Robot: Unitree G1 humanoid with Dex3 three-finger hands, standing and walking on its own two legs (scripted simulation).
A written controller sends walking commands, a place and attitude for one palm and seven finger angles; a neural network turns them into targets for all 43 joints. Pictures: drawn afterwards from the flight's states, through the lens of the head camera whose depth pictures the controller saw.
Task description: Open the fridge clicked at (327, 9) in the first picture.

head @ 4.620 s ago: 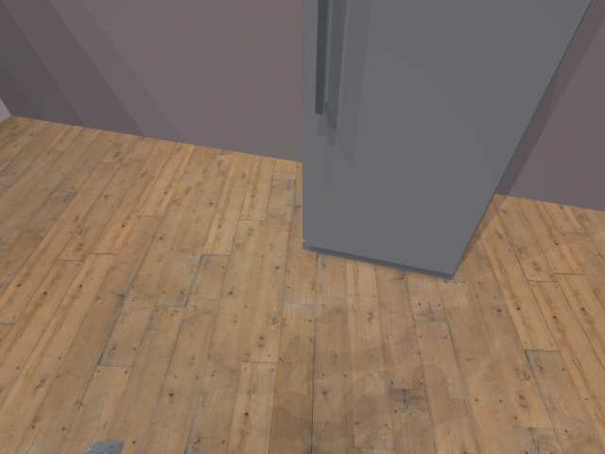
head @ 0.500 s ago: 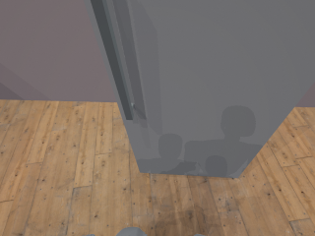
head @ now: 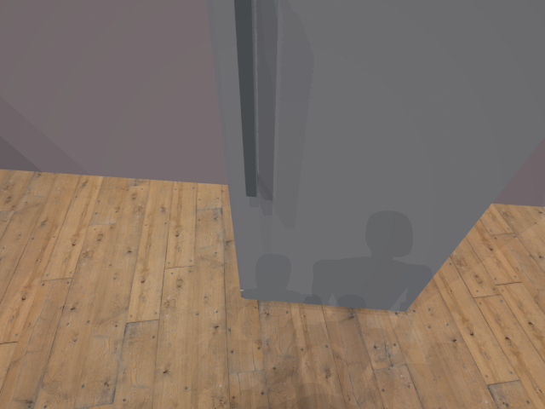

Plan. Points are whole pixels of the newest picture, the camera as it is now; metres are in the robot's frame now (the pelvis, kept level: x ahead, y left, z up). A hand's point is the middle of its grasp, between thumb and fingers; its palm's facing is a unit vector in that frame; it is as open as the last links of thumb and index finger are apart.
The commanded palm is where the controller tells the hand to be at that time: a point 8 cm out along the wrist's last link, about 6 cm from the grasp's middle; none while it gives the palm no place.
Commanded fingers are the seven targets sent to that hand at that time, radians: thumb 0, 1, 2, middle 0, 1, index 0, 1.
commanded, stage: come to a stop and stand still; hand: left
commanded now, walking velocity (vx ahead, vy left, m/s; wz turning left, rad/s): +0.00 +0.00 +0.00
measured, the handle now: (249, 87) +0.55 +0.09 +0.19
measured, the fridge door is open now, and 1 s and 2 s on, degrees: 0 0 0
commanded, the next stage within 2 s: look again from close up in 0.66 s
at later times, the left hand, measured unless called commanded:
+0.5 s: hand out of the picture -0.05 +0.15 -0.17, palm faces +0.04 -0.99 -0.16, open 7.3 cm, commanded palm none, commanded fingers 0.00 0.90 0.90 -0.20 -0.30 -0.20 -0.30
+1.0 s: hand out of the picture -0.03 +0.16 -0.18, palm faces +0.06 -0.98 -0.17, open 7.4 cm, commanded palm none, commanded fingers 0.00 0.90 0.90 -0.20 -0.30 -0.20 -0.30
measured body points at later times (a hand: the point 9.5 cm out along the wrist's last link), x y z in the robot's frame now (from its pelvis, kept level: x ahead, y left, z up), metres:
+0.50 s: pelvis -0.03 -0.01 +0.01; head -0.03 -0.01 +0.46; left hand -0.05 +0.20 -0.16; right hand -0.08 -0.22 -0.16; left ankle +0.00 +0.10 -0.74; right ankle -0.04 -0.11 -0.74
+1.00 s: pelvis -0.02 +0.00 +0.00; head -0.03 +0.00 +0.45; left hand -0.03 +0.21 -0.16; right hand +0.00 -0.22 -0.16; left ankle +0.00 +0.10 -0.74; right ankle -0.04 -0.11 -0.74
